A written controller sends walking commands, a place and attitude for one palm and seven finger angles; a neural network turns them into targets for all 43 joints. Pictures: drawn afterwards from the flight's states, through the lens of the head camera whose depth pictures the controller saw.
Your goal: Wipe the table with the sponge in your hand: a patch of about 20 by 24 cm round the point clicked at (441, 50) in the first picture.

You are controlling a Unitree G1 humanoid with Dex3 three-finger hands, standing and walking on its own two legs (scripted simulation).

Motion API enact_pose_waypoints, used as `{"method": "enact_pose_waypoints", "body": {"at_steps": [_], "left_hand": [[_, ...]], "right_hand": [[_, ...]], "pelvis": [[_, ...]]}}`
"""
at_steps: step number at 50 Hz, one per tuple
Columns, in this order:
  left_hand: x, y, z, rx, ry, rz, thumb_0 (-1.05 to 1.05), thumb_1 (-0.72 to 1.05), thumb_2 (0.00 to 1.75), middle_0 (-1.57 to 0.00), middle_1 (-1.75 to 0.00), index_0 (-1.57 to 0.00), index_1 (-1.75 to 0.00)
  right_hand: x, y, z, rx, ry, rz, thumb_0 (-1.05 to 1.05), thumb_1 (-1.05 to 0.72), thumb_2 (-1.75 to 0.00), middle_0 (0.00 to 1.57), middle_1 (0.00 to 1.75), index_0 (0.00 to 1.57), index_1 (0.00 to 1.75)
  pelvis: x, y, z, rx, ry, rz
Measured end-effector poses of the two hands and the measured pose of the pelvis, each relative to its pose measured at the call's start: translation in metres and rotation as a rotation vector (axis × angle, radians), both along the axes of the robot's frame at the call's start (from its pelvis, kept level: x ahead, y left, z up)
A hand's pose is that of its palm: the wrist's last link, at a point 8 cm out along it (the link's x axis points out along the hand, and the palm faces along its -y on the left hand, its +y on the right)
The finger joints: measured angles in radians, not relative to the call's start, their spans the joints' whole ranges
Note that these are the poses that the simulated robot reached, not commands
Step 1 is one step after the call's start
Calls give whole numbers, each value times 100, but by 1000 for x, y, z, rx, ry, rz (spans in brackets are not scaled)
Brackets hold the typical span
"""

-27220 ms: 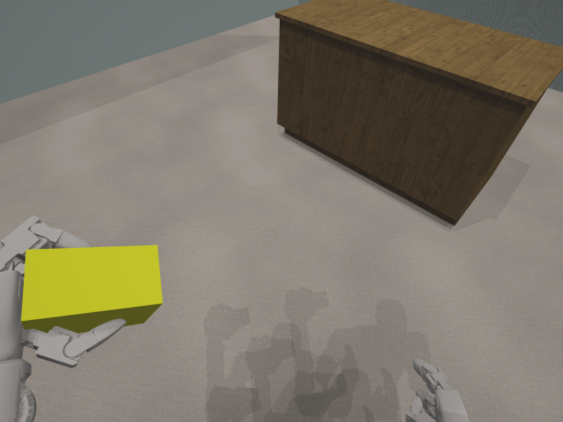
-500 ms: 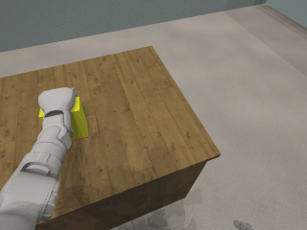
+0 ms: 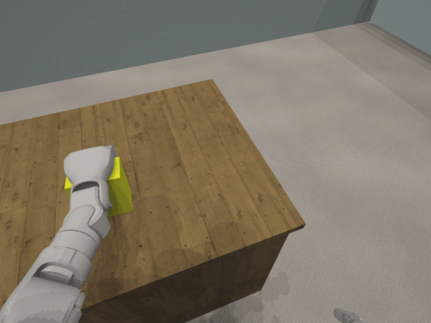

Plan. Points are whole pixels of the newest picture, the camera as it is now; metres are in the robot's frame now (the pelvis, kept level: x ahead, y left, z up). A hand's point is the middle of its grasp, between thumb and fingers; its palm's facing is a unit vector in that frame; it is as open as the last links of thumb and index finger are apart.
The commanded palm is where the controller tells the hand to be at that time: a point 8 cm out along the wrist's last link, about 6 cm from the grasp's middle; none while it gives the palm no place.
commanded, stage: wipe back along the middle lane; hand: left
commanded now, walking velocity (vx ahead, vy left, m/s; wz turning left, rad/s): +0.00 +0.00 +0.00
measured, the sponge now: (104, 195) +0.37 +0.28 -0.02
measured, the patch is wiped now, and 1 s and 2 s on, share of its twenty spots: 0.55 0.90 0.90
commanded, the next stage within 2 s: slide across to the third lane in 1.20 s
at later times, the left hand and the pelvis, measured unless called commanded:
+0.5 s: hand (103, 200) +0.33 +0.25 +0.03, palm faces -0.02 -0.04 -1.00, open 10.3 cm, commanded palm +0.29 +0.23 +0.06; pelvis +0.00 +0.00 +0.00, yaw +0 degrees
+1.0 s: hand (108, 226) +0.28 +0.22 +0.03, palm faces +0.00 -0.06 -1.00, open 10.3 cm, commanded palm +0.23 +0.20 +0.06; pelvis -0.01 -0.01 +0.00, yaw +0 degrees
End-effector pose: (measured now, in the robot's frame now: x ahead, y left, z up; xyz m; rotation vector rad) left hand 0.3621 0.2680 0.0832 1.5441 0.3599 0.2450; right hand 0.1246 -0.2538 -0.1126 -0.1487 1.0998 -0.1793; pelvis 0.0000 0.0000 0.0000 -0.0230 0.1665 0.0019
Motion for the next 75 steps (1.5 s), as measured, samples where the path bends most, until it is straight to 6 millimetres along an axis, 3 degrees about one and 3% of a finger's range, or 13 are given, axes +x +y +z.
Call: {"method": "enact_pose_waypoints", "body": {"at_steps": [10, 18, 49, 64, 75], "left_hand": [[-21, -12, -1, -9, -26, -4, 0, -51, 104, -66, -134, -70, -134], [-33, -16, -1, -16, -31, 11, 0, -50, 104, -66, -134, -70, -134], [-100, -48, -2, -44, -70, 5, 0, -49, 104, -65, -135, -68, -135], [-118, -58, -2, -55, -65, 2, 0, -49, 104, -64, -135, -68, -135], [-117, -64, -2, -56, -41, 13, 0, -49, 104, -64, -135, -68, -135]], "right_hand": [[31, 18, 7, 36, -87, 54, 1, -91, -90, 20, 30, 20, 30], [44, 25, 13, 44, -129, 82, 1, -91, -90, 20, 30, 20, 30], [69, 29, 29, 102, -271, 138, 1, -91, -90, 20, 30, 20, 30], [67, 17, 28, 103, -281, 133, 1, -91, -90, 20, 30, 20, 30], [69, 13, 27, 94, -277, 133, 1, -91, -90, 20, 30, 20, 30]], "pelvis": [[-2, 1, 0, 3, -21, 3], [-3, 0, 1, 6, -41, 6], [-11, -12, 0, 19, -103, -7], [-13, -20, 0, 25, -116, -17], [-15, -22, 0, 26, -123, -8]]}}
